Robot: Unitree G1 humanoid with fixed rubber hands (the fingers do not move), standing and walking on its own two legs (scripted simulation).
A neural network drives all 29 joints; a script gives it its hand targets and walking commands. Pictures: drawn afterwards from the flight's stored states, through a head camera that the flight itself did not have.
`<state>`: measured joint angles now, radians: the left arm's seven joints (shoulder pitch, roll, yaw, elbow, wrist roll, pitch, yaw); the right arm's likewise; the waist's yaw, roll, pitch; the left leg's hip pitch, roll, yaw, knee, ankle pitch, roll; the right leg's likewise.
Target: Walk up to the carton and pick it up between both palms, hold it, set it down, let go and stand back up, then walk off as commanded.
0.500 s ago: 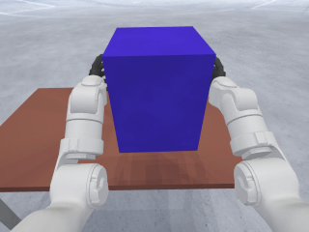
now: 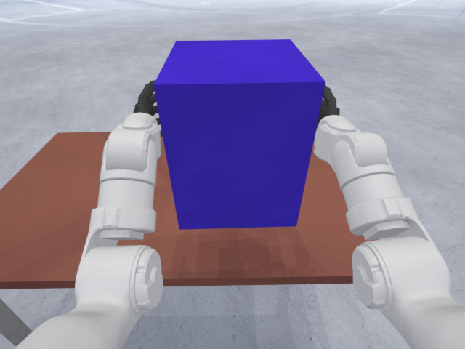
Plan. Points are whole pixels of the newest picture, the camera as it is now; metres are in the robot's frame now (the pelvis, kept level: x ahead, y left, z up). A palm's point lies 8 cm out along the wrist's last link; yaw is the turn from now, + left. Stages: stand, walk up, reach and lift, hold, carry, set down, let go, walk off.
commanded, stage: set down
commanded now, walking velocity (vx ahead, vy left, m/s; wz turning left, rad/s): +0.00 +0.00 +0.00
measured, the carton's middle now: (235, 132) +0.40 +0.00 +0.24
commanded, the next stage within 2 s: none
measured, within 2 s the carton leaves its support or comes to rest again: neither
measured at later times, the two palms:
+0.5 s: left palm (147, 118) +0.42 +0.15 +0.26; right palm (308, 135) +0.42 -0.14 +0.22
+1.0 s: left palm (150, 144) +0.44 +0.16 +0.20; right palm (300, 149) +0.44 -0.13 +0.18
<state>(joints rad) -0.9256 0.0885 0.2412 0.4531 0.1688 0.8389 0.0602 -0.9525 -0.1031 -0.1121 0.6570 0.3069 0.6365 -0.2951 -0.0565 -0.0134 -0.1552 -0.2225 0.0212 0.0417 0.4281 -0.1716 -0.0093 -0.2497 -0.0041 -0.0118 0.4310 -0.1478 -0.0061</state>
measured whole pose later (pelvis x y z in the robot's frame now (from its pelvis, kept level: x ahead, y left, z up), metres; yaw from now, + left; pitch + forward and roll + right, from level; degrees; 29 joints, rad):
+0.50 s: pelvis +0.02 +0.00 +0.00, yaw +0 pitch -1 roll +0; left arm -1.03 0.10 0.32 0.76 0.26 0.56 0.04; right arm -0.99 -0.05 -0.19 0.98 0.12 0.28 -0.20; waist -0.03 -0.01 -0.14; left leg -0.20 0.02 0.04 0.38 -0.17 -0.01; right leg -0.23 0.00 -0.01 0.40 -0.16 -0.01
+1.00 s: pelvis +0.03 +0.00 +0.00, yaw +0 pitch +0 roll +0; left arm -0.83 0.02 0.32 0.55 0.23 0.50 0.06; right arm -0.86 -0.03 -0.15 0.84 0.16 0.22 -0.20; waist -0.03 -0.01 -0.07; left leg -0.18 0.02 0.04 0.38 -0.19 -0.01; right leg -0.20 0.00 -0.01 0.37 -0.16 0.00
